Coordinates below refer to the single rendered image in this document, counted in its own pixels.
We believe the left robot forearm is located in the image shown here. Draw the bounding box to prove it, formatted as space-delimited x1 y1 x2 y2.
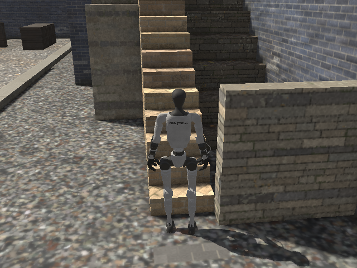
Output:
148 135 158 159

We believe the right robot upper arm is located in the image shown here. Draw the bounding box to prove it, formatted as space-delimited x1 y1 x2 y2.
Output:
190 113 204 144

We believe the humanoid robot torso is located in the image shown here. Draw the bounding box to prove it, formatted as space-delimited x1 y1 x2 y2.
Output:
166 111 192 168

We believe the right robot shin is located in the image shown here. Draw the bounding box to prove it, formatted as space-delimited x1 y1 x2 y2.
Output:
188 190 196 227

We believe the left robot hand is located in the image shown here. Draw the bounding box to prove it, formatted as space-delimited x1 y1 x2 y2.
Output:
147 158 160 171

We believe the right robot forearm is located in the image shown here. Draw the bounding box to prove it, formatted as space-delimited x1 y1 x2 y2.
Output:
198 135 208 160

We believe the right robot hand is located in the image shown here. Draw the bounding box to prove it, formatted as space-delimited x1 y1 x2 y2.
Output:
197 157 208 171

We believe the left robot upper arm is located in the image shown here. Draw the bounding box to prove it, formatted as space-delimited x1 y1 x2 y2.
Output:
152 113 167 143

